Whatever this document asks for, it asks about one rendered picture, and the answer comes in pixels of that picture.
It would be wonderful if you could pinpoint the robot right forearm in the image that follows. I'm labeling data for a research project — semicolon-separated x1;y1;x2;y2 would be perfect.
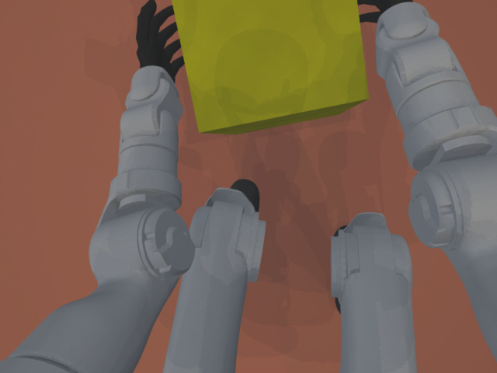
376;2;497;171

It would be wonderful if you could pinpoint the robot left hand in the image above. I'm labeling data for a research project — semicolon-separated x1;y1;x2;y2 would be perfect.
136;0;185;83

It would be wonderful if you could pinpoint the robot left shin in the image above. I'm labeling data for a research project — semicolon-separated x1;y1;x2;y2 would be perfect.
189;188;255;246

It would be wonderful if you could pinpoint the right robot upper arm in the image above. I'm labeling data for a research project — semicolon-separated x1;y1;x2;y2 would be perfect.
408;153;497;362

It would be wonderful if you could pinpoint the carton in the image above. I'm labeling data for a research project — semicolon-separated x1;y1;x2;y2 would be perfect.
172;0;369;134

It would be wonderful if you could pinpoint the robot left forearm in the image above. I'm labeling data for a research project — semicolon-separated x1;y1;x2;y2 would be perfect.
96;65;183;228

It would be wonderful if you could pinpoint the robot right hand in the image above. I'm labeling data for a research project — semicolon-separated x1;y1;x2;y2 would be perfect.
357;0;413;23

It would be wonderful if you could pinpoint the left robot upper arm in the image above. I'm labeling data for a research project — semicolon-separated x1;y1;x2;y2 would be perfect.
0;207;195;373

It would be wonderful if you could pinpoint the robot right thigh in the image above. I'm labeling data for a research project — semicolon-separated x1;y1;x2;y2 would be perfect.
331;225;417;373

